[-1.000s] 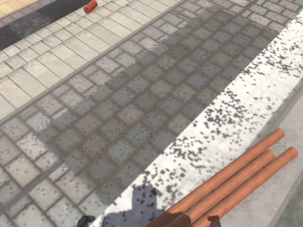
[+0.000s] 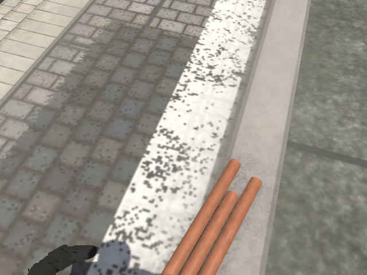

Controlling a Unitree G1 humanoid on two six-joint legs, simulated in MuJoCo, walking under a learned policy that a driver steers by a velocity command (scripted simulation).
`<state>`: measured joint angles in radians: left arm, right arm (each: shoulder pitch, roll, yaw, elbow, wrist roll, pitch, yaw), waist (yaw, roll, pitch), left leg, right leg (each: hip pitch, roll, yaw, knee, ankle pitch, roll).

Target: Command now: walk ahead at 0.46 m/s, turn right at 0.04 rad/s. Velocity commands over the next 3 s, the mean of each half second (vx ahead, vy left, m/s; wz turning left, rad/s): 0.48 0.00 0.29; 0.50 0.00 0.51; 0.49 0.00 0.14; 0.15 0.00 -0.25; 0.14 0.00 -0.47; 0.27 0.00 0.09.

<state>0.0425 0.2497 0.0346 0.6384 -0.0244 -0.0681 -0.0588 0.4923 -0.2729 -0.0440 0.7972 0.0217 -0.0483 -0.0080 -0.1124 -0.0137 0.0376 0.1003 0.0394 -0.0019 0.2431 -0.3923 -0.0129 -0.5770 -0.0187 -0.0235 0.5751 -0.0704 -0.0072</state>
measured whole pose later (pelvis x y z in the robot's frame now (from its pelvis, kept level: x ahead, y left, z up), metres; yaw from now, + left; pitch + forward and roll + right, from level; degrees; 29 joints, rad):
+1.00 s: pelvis +0.56 +0.06 +0.01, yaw +27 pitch +2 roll +0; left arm 0.05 0.28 0.02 0.65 0.00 -0.10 -0.01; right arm 0.34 -0.28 -0.05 0.69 0.02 -0.04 -0.01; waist -0.08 -0.05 0.02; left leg -0.11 -0.11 -0.18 0.41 -0.32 0.07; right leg -0.64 -0.05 0.08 0.61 0.09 0.07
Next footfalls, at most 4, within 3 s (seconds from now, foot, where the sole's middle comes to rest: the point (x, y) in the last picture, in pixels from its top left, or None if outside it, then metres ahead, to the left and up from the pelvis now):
0.04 right None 0.19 -0.13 -0.77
0.58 left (133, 265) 0.49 0.13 -0.77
1.08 right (154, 179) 0.83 0.04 -0.77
1.56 left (69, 162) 0.94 0.38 -0.77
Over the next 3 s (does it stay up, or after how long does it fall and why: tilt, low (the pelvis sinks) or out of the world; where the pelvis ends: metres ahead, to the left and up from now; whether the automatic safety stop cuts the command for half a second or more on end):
stays up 1.14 0.24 0.00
